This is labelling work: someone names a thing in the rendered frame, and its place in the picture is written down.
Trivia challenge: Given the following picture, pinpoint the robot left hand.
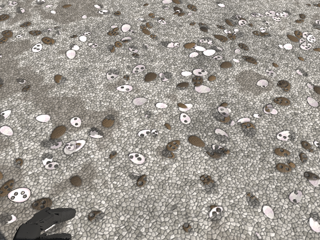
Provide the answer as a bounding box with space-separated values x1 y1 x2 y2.
13 207 76 240

